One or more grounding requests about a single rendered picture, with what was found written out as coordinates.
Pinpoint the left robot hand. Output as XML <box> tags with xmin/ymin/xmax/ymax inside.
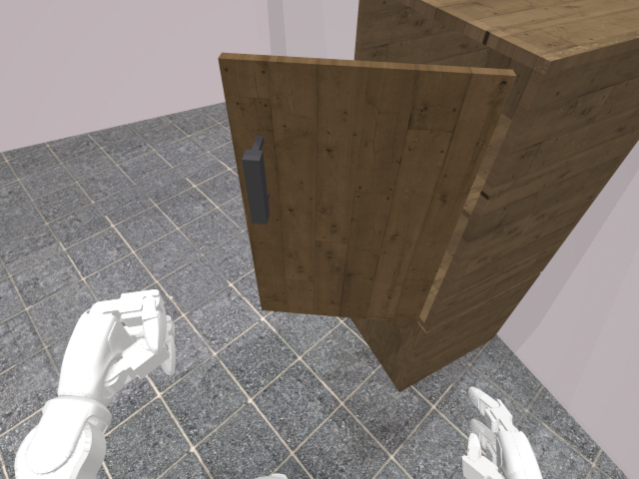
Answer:
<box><xmin>57</xmin><ymin>289</ymin><xmax>176</xmax><ymax>407</ymax></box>

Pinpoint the right robot hand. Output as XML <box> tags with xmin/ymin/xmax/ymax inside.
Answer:
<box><xmin>462</xmin><ymin>387</ymin><xmax>543</xmax><ymax>479</ymax></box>

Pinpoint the handle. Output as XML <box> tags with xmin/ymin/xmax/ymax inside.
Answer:
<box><xmin>242</xmin><ymin>136</ymin><xmax>270</xmax><ymax>225</ymax></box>

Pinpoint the robot left forearm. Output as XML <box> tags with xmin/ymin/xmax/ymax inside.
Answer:
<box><xmin>14</xmin><ymin>396</ymin><xmax>112</xmax><ymax>479</ymax></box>

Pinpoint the cupboard door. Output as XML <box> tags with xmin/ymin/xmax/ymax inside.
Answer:
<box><xmin>218</xmin><ymin>53</ymin><xmax>516</xmax><ymax>323</ymax></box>

